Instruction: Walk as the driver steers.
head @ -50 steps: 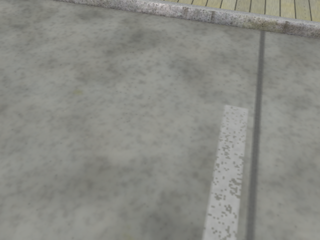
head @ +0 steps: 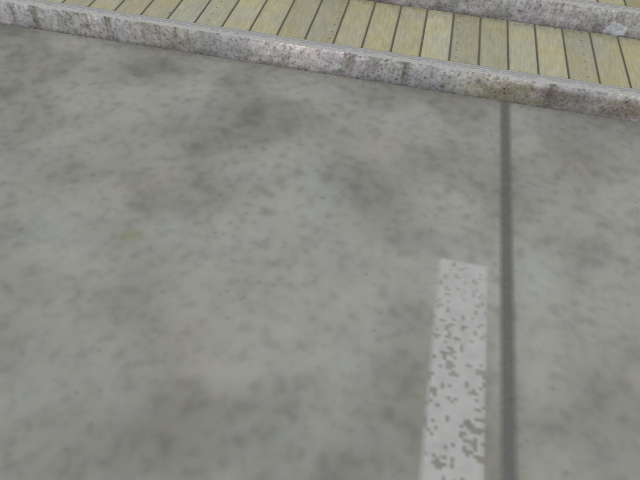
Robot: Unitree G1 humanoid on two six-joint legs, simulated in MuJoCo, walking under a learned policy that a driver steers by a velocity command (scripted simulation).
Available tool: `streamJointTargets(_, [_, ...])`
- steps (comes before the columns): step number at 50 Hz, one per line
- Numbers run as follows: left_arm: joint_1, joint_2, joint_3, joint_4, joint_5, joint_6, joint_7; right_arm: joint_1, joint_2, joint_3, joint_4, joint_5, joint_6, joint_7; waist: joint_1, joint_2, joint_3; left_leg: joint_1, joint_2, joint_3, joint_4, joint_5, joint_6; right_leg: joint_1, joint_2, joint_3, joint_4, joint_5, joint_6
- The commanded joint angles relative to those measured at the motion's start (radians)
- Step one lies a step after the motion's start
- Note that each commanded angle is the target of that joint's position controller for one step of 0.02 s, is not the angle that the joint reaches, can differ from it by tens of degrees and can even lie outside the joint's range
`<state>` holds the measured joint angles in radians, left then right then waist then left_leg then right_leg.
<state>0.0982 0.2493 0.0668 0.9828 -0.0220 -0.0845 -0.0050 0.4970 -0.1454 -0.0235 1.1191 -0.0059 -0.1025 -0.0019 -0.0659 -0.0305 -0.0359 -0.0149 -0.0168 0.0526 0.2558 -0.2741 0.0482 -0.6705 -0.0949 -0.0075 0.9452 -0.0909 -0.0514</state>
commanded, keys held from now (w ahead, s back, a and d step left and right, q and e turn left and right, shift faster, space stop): w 0.92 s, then w+e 0.08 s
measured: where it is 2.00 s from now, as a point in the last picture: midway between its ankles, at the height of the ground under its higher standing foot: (301, 335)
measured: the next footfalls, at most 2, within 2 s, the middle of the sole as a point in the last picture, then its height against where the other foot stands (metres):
right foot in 0.24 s outside the picture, level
left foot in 0.78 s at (250, 434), level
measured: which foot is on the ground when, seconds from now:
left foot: down 0.00-0.26, up 0.28-0.76, down 0.78-1.00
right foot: up 0.00-0.22, down 0.24-0.78, up 0.80-1.00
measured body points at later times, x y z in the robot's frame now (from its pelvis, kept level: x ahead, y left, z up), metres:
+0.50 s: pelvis +0.29 -0.06 +0.00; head +0.30 -0.06 +0.45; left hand +0.30 +0.20 -0.15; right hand +0.42 -0.32 -0.12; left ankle +0.36 +0.11 -0.66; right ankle +0.29 -0.14 -0.75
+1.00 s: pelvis +0.58 +0.03 +0.00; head +0.60 +0.04 +0.45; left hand +0.67 +0.29 -0.14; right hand +0.63 -0.24 -0.13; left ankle +0.60 +0.10 -0.75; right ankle +0.59 -0.14 -0.66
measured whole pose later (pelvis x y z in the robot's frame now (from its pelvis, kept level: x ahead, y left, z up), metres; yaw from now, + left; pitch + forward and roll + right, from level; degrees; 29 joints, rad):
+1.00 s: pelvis +0.58 +0.03 +0.00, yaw -1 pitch +1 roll +1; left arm 0.19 0.27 0.07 0.97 -0.03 -0.08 0.01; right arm 0.26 -0.22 -0.06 0.96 -0.01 -0.11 0.03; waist -0.02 -0.04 0.02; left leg -0.22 -0.05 0.09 0.34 -0.15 0.08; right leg -0.58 -0.11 0.03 1.12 -0.26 -0.06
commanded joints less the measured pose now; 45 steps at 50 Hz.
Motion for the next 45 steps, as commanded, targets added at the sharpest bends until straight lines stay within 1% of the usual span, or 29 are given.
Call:
streamJointTargets(1, [-0.172, -0.002, -0.012, -0.093, -0.002, -0.006, -0.01, 0.029, -0.165, -0.023, -0.046, 0.0, -0.003, -0.018, -0.001, 0.109, 0.155, -0.033, 0.213, -0.146, -0.152, 0.304, 0.109, -0.094, 0.015, -0.026, -0.197, 0.112, 0.017])
streamJointTargets(5, [-0.282, 0.008, -0.022, -0.136, -0.011, -0.009, -0.031, 0.075, -0.174, -0.031, -0.036, 0.012, 0.0, -0.021, -0.021, 0.123, 0.192, 0.017, 0.24, -0.111, -0.161, 0.31, 0.117, -0.05, 0.037, -0.047, -0.338, 0.149, 0.004])
streamJointTargets(8, [-0.314, 0.026, -0.022, -0.167, -0.013, -0.02, -0.049, 0.066, -0.186, -0.042, -0.033, 0.017, 0.01, -0.022, 0.002, 0.13, 0.191, 0.109, 0.276, -0.089, -0.101, 0.452, 0.107, -0.018, 0.048, -0.049, -0.403, 0.092, -0.034])
streamJointTargets(9, [-0.285, 0.046, -0.014, -0.166, -0.011, -0.024, -0.052, 0.048, -0.2, -0.047, -0.039, 0.016, 0.013, -0.023, 0.03, 0.144, 0.159, 0.131, 0.28, -0.078, -0.048, 0.612, 0.097, 0.051, 0.07, -0.062, -0.415, 0.06, -0.051])
streamJointTargets(10, [-0.223, 0.076, 0.0, -0.155, -0.009, -0.026, -0.05, 0.035, -0.216, -0.053, -0.044, 0.014, 0.018, -0.023, 0.069, 0.173, 0.103, 0.148, 0.283, -0.071, 0.033, 0.821, 0.086, 0.156, 0.105, -0.084, -0.409, 0.029, -0.067])
streamJointTargets(11, [-0.075, 0.115, 0.023, -0.116, -0.01, -0.025, -0.045, 0.011, -0.222, -0.055, -0.051, 0.012, 0.025, -0.023, 0.147, 0.192, 0.014, 0.13, 0.26, -0.045, 0.195, 0.992, 0.069, 0.341, 0.143, -0.107, -0.411, 0.023, -0.093])
streamJointTargets(12, [0.121, 0.164, 0.048, -0.06, -0.012, -0.02, -0.035, -0.019, -0.219, -0.052, -0.068, 0.008, 0.027, -0.02, 0.236, 0.189, -0.097, -0.018, 0.222, -0.029, 0.421, 0.957, 0.037, 0.633, 0.107, -0.058, -0.398, 0.049, -0.13])
streamJointTargets(13, [0.302, 0.247, 0.069, -0.025, 0.011, -0.011, -0.021, 0.009, -0.157, -0.034, -0.095, -0.002, 0.019, -0.012, 0.25, 0.011, -0.264, -0.34, 0.119, 0.0, 0.789, 0.529, -0.002, 0.996, -0.14, 0.277, -0.402, -0.061, -0.219])
streamJointTargets(14, [0.326, 0.241, 0.057, -0.013, 0.019, -0.006, -0.025, 0.091, -0.041, -0.001, -0.085, 0.021, -0.011, 0.002, 0.185, -0.24, -0.423, -0.591, -0.054, -0.114, 1.117, -0.243, -0.039, 1.166, -0.336, 0.782, -0.615, -0.223, -0.354])
streamJointTargets(15, [0.247, 0.166, 0.034, -0.017, 0.012, -0.009, -0.028, 0.006, -0.132, -0.027, -0.102, 0.046, -0.038, 0.007, 0.192, -0.162, -0.306, -0.692, 0.01, -0.212, 1.213, -0.229, -0.008, 1.066, -0.279, 0.726, -0.665, -0.253, -0.297])
streamJointTargets(16, [0.155, 0.106, 0.019, -0.036, 0.008, -0.014, -0.027, -0.097, -0.174, -0.036, -0.136, 0.064, -0.048, 0.004, 0.169, -0.104, -0.159, -0.726, 0.062, -0.165, 1.21, -0.163, 0.009, 0.899, -0.243, 0.529, -0.671, -0.169, -0.252])
streamJointTargets(17, [0.072, 0.08, 0.008, -0.048, 0.014, -0.025, -0.035, -0.147, -0.174, -0.04, -0.15, 0.056, -0.048, -0.007, 0.121, 0.019, -0.077, -0.675, 0.116, -0.143, 1.137, -0.076, 0.014, 0.714, -0.207, 0.404, -0.702, -0.055, -0.221])
streamJointTargets(18, [0.034, 0.046, -0.002, -0.049, 0.024, -0.036, -0.04, -0.161, -0.179, -0.055, -0.152, 0.037, -0.035, -0.018, 0.085, 0.03, -0.04, -0.613, 0.151, -0.139, 1.069, -0.033, 0.018, 0.592, -0.168, 0.32, -0.724, 0.016, -0.2])
streamJointTargets(19, [0.028, 0.029, -0.009, -0.038, 0.031, -0.038, -0.043, -0.128, -0.155, -0.057, -0.15, 0.032, -0.018, -0.021, 0.051, 0.009, -0.022, -0.559, 0.169, -0.145, 1.036, -0.012, 0.023, 0.515, -0.142, 0.266, -0.753, 0.019, -0.195])
streamJointTargets(21, [0.059, 0.047, -0.009, -0.016, 0.027, -0.039, -0.036, -0.12, -0.116, -0.054, -0.16, 0.032, 0.006, -0.025, 0.03, -0.022, 0.02, -0.545, 0.186, -0.133, 0.961, -0.009, 0.018, 0.432, -0.128, 0.215, -0.806, 0.011, -0.206])
streamJointTargets(24, [0.119, 0.1, -0.001, 0.001, 0.028, -0.037, -0.011, -0.251, -0.145, -0.061, -0.216, 0.017, 0.015, -0.026, 0.042, -0.01, 0.079, -0.657, 0.203, -0.117, 0.803, 0.118, -0.02, 0.425, -0.127, 0.171, -0.852, 0.033, -0.215])
streamJointTargets(26, [0.159, 0.112, 0.001, 0.005, 0.025, -0.03, 0.002, -0.331, -0.147, -0.059, -0.241, 0.011, 0.013, -0.019, 0.063, -0.003, 0.087, -0.695, 0.197, -0.106, 0.664, 0.241, -0.031, 0.461, -0.111, 0.135, -0.852, 0.067, -0.195])
streamJointTargets(30, [0.242, 0.13, 0.004, 0.018, 0.01, -0.024, 0.009, -0.487, -0.128, -0.044, -0.28, 0.02, 0.006, 0.0, 0.115, -0.01, 0.102, -0.631, 0.137, -0.049, 0.412, 0.383, -0.036, 0.507, -0.08, 0.063, -0.844, 0.084, -0.155])
streamJointTargets(34, [0.316, 0.141, 0.012, 0.047, 0.002, -0.007, 0.01, -0.592, -0.141, -0.036, -0.323, 0.03, 0.0, 0.025, 0.145, -0.019, 0.128, -0.659, 0.116, -0.051, 0.301, 0.321, -0.018, 0.659, -0.14, 0.074, -0.781, 0.08, -0.145])
streamJointTargets(36, [0.314, 0.154, 0.019, 0.05, 0.001, 0.004, 0.013, -0.583, -0.164, -0.041, -0.335, 0.032, -0.006, 0.036, 0.121, -0.035, 0.116, -0.622, 0.101, -0.048, 0.267, 0.244, 0.008, 0.718, -0.171, 0.084, -0.731, 0.146, -0.129])
streamJointTargets(37, [0.297, 0.163, 0.023, 0.047, 0.002, 0.009, 0.014, -0.54, -0.184, -0.049, -0.328, 0.032, -0.009, 0.038, 0.091, -0.05, 0.09, -0.55, 0.08, -0.032, 0.254, 0.209, 0.024, 0.731, -0.172, 0.078, -0.682, 0.259, -0.117])
streamJointTargets(38, [0.272, 0.164, 0.023, 0.04, 0.002, 0.014, 0.015, -0.443, -0.214, -0.065, -0.302, 0.03, -0.012, 0.037, 0.032, -0.056, 0.03, -0.41, 0.045, -0.001, 0.237, 0.197, 0.045, 0.725, -0.145, 0.048, -0.566, 0.431, -0.097])
streamJointTargets(39, [0.262, 0.135, 0.012, 0.03, 0.008, 0.018, 0.015, -0.258, -0.267, -0.093, -0.245, 0.027, -0.012, 0.031, -0.045, -0.038, -0.081, -0.16, 0.039, -0.004, 0.251, 0.213, 0.079, 0.645, -0.089, 0.004, -0.353, 0.492, -0.068])
streamJointTargets(40, [0.282, 0.094, -0.006, 0.002, 0.031, 0.016, 0.015, -0.069, -0.356, -0.114, -0.21, 0.013, -0.008, 0.021, -0.086, 0.116, -0.247, 0.153, 0.256, -0.266, 0.265, 0.221, 0.147, 0.42, -0.016, -0.052, 0.001, 0.172, -0.028])
streamJointTargets(41, [0.401, -0.037, -0.04, 0.007, 0.014, -0.009, 0.003, -0.043, -0.391, -0.116, -0.191, 0.007, -0.007, 0.033, -0.01, 0.377, -0.363, 0.429, 0.432, -0.752, 0.095, 0.01, 0.298, 0.052, 0.163, 0.023, 0.292, -0.463, 0.016])
streamJointTargets(42, [0.321, 0.084, -0.014, 0.01, -0.011, -0.032, 0.0, -0.076, -0.287, -0.088, -0.204, 0.014, -0.01, 0.035, -0.039, 0.246, -0.296, 0.386, 0.396, -0.75, 0.047, -0.071, 0.251, -0.062, 0.106, 0.134, 0.4, -0.47, -0.005])
streamJointTargets(43, [0.223, 0.128, -0.003, -0.021, -0.026, -0.045, -0.002, -0.167, -0.243, -0.075, -0.223, 0.017, -0.014, 0.031, -0.027, 0.19, -0.162, 0.253, 0.365, -0.588, 0.04, 0.002, 0.205, -0.111, 0.057, 0.111, 0.399, -0.374, -0.023])
streamJointTargets(44, [0.18, 0.122, -0.001, -0.027, -0.02, -0.045, 0.007, -0.251, -0.223, -0.065, -0.242, 0.011, -0.015, 0.032, 0.009, 0.092, -0.095, 0.102, 0.331, -0.47, 0.018, 0.132, 0.186, -0.062, 0.003, 0.086, 0.355, -0.277, -0.021])
streamJointTargets(45, [0.161, 0.113, 0.006, -0.028, -0.004, -0.038, 0.014, -0.295, -0.198, -0.059, -0.245, 0.003, -0.016, 0.035, 0.037, 0.072, -0.044, -0.016, 0.296, -0.385, -0.011, 0.213, 0.179, -0.016, -0.027, 0.081, 0.294, -0.224, -0.017])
